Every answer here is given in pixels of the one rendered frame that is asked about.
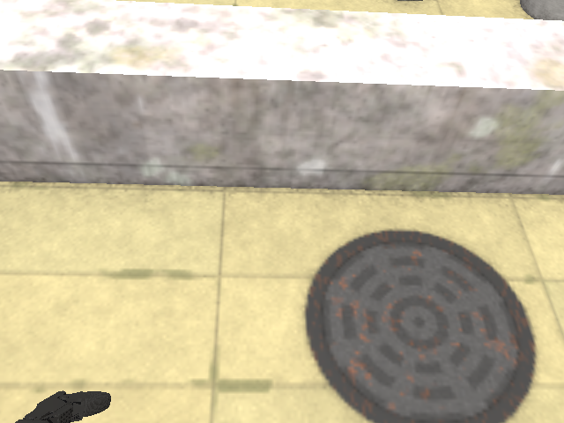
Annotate left robot hand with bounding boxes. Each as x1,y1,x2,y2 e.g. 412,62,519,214
15,391,111,423

